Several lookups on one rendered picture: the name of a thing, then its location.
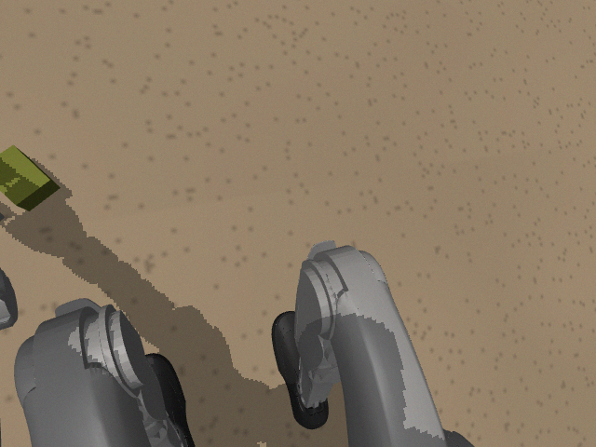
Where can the left robot arm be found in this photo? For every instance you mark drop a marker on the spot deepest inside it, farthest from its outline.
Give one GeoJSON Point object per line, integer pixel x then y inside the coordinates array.
{"type": "Point", "coordinates": [8, 306]}

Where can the right robot hand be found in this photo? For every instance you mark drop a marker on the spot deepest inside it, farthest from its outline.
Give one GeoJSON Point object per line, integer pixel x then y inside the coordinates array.
{"type": "Point", "coordinates": [455, 439]}

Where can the small box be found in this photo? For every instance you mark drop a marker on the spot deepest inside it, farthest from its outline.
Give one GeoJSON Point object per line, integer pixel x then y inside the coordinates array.
{"type": "Point", "coordinates": [23, 182]}

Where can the right robot foot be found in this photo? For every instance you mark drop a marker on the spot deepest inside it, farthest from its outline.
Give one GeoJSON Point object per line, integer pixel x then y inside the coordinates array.
{"type": "Point", "coordinates": [287, 357]}

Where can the left robot foot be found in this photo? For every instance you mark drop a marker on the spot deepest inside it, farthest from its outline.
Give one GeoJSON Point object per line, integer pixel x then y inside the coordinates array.
{"type": "Point", "coordinates": [172, 394]}

